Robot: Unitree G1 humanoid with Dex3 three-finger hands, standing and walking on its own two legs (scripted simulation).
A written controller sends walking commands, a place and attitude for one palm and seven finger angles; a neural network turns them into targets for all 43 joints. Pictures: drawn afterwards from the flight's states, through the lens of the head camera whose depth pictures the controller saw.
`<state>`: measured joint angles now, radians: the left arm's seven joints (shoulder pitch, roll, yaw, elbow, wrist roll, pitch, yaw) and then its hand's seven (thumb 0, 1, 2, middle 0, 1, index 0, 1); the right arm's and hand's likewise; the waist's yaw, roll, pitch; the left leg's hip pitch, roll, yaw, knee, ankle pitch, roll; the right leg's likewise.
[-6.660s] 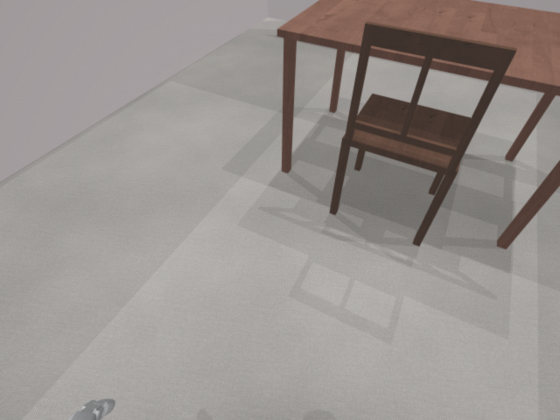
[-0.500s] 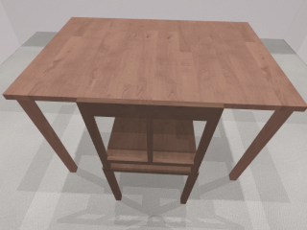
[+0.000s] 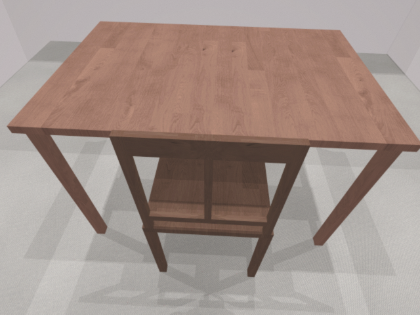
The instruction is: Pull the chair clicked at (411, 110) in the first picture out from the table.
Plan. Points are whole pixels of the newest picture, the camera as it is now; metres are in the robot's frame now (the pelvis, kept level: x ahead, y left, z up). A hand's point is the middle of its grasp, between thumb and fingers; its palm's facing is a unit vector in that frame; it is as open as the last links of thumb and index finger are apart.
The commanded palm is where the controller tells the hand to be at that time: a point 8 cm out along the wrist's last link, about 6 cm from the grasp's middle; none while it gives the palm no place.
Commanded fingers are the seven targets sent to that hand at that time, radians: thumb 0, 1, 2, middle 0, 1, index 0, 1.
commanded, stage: look again from close up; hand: left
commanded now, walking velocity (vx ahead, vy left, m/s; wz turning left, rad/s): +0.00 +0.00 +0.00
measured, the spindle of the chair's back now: (208, 191) +0.44 +0.03 -0.10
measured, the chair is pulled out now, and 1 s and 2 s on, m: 0.00 0.00 0.00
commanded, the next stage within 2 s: raise the hand toward the chair's back in 0.20 s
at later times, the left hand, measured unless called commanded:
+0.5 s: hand (109, 291) +0.17 +0.20 -0.03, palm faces +0.21 -0.96 -0.17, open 7.6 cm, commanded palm +0.09 +0.23 -0.07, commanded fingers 0.00 0.64 0.79 -0.17 -0.26 -0.17 -0.26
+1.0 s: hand (129, 312) +0.14 +0.16 -0.05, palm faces -0.10 -0.99 -0.06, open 11.7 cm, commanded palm +0.11 +0.23 -0.06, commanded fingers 0.00 0.06 0.54 -0.12 -0.17 -0.12 -0.17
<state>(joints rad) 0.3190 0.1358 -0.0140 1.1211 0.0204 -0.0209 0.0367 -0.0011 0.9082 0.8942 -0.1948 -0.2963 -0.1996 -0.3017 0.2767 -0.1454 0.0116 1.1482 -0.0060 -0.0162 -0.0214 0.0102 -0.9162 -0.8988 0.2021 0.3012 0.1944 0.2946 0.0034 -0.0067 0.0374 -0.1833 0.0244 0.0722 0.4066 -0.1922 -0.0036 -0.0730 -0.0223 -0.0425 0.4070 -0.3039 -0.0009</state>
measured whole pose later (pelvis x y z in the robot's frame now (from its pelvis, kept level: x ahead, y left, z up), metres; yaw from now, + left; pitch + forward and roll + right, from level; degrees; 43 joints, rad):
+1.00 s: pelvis -0.08 -0.01 -0.12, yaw +2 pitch +13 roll -4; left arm 0.33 0.22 0.07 -0.02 -0.25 -0.48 -0.32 0.01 0.28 0.63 -0.13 -0.20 -0.13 -0.20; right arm 0.13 -0.19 0.05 0.57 0.03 -0.21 -0.06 0.02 -0.90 -0.90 0.21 0.30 0.20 0.30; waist 0.02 0.07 -0.13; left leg -1.08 0.06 -0.06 1.27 -0.44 -0.01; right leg -0.90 -0.01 -0.14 1.27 -0.60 -0.04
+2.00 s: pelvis -0.04 +0.02 -0.08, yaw +2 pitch +14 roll -4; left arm 0.27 0.28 0.23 0.10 -0.28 -0.34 -0.29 -0.02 -0.50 0.30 -0.05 -0.08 -0.06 -0.08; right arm 0.23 -0.25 0.02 0.56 0.03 -0.16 -0.06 0.02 -0.90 -0.90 0.21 0.30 0.20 0.30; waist -0.03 0.05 -0.12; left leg -0.94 0.05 -0.01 1.12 -0.43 0.03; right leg -0.76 -0.02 -0.10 1.07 -0.55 0.02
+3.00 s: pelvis -0.04 +0.00 -0.09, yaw +1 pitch +17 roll -3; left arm 0.16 0.27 0.25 0.24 -0.28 -0.40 -0.29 -0.02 -0.50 0.30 -0.06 -0.08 -0.06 -0.08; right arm 0.23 -0.26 0.00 0.59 0.02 -0.17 -0.05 0.02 -0.90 -0.90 0.21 0.30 0.20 0.30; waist -0.04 0.04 -0.14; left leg -1.00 0.06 -0.01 1.15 -0.45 0.00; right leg -0.84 -0.01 -0.09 1.13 -0.58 -0.01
